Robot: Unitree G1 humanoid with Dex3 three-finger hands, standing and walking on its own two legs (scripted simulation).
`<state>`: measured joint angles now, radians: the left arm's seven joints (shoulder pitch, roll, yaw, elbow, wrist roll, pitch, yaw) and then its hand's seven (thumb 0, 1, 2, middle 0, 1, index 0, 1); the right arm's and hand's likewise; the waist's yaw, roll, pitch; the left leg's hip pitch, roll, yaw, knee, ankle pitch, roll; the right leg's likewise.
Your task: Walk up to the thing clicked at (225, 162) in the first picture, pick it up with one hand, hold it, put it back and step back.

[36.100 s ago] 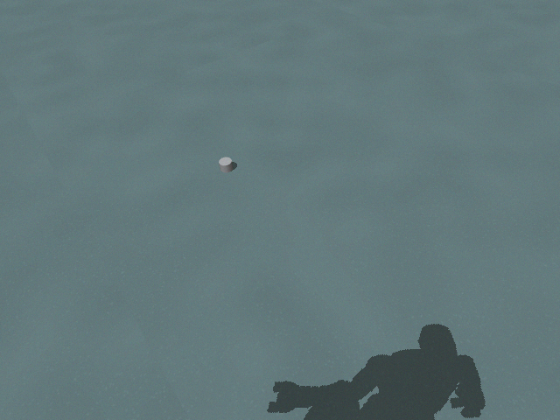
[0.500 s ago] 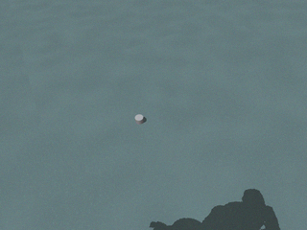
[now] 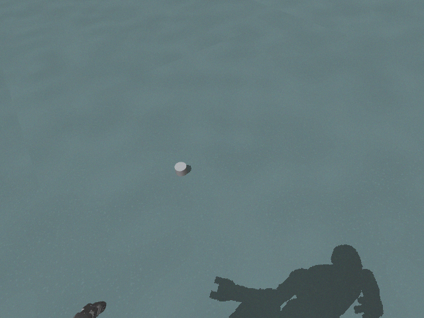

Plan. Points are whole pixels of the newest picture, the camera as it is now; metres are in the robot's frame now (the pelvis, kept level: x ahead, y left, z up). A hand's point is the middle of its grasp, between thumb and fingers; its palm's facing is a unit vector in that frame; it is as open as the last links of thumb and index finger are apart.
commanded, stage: step back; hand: left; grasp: from above
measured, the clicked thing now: (181, 169) +1.03 +0.27 -0.74
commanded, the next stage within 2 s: stand in 0.14 s
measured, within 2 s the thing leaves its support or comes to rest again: neither
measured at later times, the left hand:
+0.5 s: hand out of the picture +0.10 +0.25 -0.13, palm faces -0.02 -0.94 -0.33, open 7.4 cm
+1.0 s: hand out of the picture +0.08 +0.24 -0.13, palm faces -0.04 -0.94 -0.35, open 7.4 cm
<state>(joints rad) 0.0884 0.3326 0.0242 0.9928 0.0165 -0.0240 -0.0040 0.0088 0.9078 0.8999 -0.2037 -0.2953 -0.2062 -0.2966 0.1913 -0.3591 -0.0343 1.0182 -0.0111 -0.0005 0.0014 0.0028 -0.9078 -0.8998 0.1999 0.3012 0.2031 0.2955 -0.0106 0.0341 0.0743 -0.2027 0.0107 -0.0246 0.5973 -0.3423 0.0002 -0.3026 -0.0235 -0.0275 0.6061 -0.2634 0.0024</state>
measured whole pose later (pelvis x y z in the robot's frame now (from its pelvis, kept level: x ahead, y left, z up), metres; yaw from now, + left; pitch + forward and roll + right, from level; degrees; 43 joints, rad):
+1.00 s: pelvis +0.01 -0.01 +0.02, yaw -1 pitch -2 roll +0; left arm 0.10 0.35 -0.01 1.15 0.01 -0.02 -0.01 0.01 0.91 0.90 -0.20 -0.30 -0.21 -0.30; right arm 0.13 -0.35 -0.01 1.16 -0.01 -0.01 0.02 0.00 -0.91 -0.90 0.20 0.30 0.20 0.30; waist 0.00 0.01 0.05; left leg -0.06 0.03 -0.01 0.30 -0.22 -0.03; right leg -0.17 0.00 -0.02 0.34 -0.14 -0.01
